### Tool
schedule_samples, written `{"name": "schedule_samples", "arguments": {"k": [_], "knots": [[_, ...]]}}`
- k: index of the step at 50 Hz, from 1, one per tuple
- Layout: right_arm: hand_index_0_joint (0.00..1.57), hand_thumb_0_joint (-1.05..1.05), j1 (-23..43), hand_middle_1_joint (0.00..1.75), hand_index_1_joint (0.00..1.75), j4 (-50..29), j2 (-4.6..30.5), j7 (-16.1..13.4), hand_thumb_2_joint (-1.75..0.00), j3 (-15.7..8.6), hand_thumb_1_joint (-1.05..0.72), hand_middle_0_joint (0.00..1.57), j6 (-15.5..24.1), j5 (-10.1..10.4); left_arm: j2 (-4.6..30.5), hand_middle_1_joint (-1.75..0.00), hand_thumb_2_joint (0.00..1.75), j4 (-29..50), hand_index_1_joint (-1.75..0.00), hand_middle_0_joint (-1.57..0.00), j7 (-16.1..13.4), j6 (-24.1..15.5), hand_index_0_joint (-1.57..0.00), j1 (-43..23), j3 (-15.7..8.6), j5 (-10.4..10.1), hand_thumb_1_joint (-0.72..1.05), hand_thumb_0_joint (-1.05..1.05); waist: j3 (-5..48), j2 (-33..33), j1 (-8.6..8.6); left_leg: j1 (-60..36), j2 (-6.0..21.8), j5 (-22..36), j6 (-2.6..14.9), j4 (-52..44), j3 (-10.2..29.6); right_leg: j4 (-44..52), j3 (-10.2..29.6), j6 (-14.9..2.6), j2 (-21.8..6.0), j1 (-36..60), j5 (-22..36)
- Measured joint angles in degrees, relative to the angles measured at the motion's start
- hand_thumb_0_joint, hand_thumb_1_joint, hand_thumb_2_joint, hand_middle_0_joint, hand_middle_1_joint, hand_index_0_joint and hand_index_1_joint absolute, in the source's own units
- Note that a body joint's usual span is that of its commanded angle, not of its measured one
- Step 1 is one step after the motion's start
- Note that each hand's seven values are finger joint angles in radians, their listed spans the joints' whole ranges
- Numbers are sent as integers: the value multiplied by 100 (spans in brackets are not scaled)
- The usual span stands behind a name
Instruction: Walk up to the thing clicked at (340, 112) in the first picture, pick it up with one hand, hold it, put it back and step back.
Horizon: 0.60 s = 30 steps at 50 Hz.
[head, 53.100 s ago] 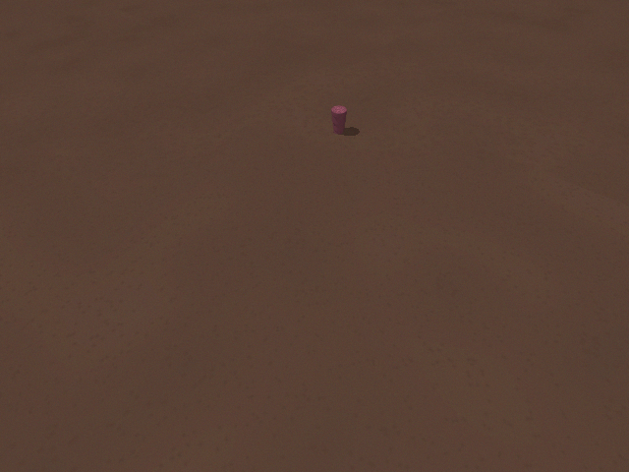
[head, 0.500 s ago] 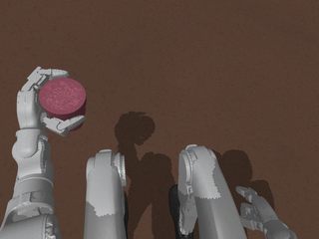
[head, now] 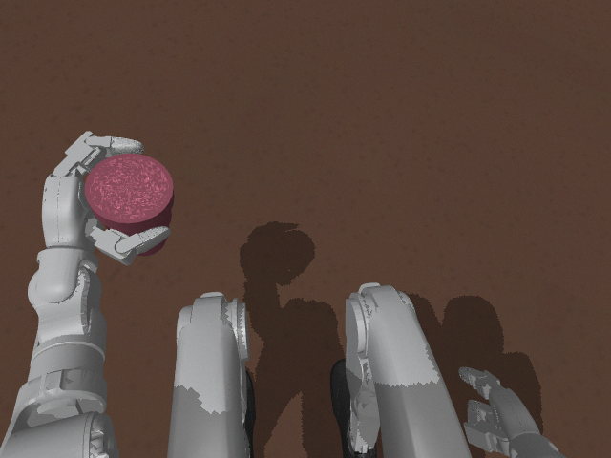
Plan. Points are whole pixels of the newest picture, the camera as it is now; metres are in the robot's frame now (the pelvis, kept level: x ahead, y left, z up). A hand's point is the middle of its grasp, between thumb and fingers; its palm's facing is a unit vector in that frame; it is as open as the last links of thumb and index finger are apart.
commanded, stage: lift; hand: left
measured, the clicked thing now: (138, 215) +0.42 +0.23 -0.06
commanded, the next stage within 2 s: hold in 1.98 s
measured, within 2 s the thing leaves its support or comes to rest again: neither
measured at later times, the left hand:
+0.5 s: hand (65, 166) +0.39 +0.22 +0.13, palm faces +0.04 -1.00 -0.03, open 11.6 cm
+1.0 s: hand out of the picture +0.38 +0.22 +0.28, palm faces +0.07 -1.00 -0.02, open 11.6 cm
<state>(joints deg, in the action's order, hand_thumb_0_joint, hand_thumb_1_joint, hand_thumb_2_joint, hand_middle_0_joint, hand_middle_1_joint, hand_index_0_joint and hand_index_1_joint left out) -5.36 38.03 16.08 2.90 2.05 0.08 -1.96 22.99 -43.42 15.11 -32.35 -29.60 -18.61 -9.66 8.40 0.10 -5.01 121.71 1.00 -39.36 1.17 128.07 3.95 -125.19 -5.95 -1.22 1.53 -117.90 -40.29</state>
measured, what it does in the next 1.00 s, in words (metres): rises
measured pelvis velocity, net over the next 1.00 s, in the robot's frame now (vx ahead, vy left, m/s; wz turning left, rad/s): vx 0.05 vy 0.01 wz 0.07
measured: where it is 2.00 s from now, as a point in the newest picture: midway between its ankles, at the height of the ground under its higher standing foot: (297, 442)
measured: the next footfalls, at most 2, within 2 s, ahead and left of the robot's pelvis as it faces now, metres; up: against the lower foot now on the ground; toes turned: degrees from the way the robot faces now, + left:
none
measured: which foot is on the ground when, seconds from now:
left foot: down 0.00-1.00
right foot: down 0.00-1.00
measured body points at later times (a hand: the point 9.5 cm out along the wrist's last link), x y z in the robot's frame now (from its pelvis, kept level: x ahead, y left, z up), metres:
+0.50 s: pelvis +0.02 +0.00 +0.11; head +0.18 +0.04 +0.53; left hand +0.38 +0.27 +0.13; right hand +0.20 -0.25 -0.01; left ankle +0.08 +0.12 -0.35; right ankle +0.09 -0.11 -0.35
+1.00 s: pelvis +0.05 +0.01 +0.25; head +0.14 +0.05 +0.69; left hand +0.37 +0.27 +0.29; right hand +0.22 -0.23 +0.15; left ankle +0.08 +0.12 -0.35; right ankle +0.09 -0.11 -0.35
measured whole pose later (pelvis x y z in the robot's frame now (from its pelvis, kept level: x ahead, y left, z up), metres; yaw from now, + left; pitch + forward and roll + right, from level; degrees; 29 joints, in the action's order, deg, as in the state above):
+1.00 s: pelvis +0.05 +0.01 +0.25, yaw +4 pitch +21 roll -4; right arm -11.5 34.5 14.1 -2.2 0.0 4.1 3.4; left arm 16.4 -17.0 8.4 -14.8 -7.8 -8.4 -12.0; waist 9.4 -1.4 -2.0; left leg 67.8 0.4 -33.3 1.4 80.5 2.6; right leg -76.9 -3.2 0.0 1.7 -64.1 -33.4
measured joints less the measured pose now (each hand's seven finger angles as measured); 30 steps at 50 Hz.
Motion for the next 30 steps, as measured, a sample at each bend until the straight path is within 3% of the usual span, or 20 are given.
{"name": "schedule_samples", "arguments": {"k": [15, 30], "knots": [[20, 1, -93, 30, 30, -146, -32, -193, -90, -176, -91, 20, 117, 299, -246, -101, 108, 1095, -101, -72, 27, 663, -58, 629, 232, -280, -53, 4, 272, -77, 205, -937, 9, 23, -3, -992, -76, 966, 110, 23, 35, 887, 45], [20, 1, -173, 30, 30, -334, -138, -411, -90, -227, -90, 20, 177, 533, -503, -101, 107, 2619, -101, -72, -394, 1482, -58, 1709, 637, -381, -53, 4, 324, -165, 354, -2695, -1, 149, 4, -2538, -107, 2552, 188, 65, 57, 2648, 206]]}}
